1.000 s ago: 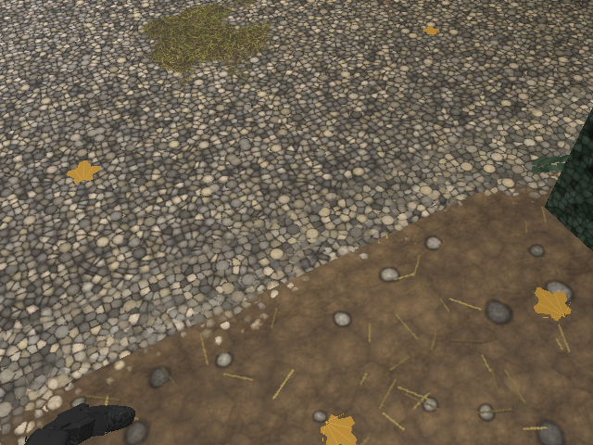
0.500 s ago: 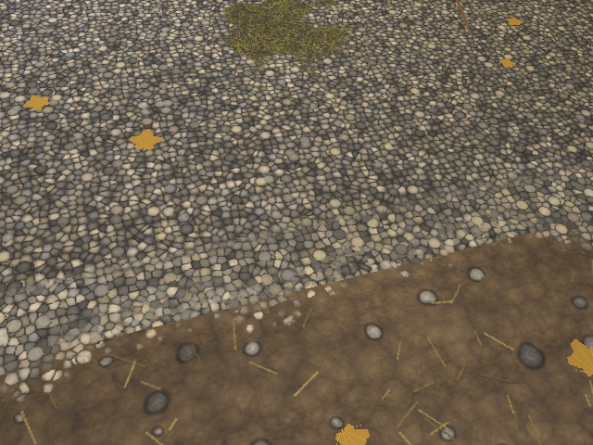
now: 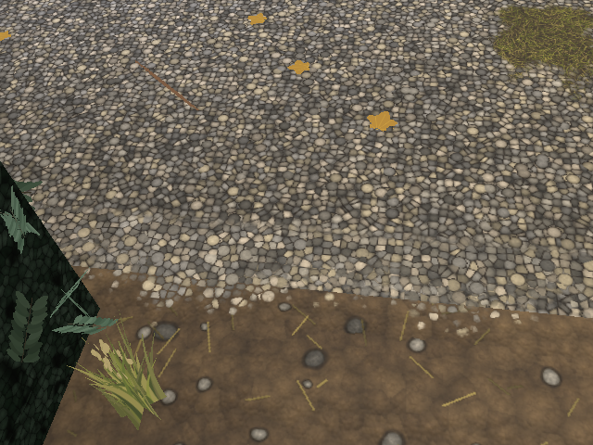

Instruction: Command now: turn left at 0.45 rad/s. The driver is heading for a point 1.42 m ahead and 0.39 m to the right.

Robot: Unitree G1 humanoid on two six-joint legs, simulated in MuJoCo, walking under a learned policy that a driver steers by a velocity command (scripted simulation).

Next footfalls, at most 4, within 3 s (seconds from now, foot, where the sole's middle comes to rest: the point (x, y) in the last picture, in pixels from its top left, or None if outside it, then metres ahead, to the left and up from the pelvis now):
0.14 left None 0.01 0.12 -0.78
0.58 right None -0.03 -0.07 -0.78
1.06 left None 0.43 -0.06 -0.78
1.46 right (550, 367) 0.63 -0.49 -0.78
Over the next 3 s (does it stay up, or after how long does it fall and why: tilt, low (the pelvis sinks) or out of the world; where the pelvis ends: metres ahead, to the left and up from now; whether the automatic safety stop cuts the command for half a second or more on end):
stays up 1.51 -0.45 -0.01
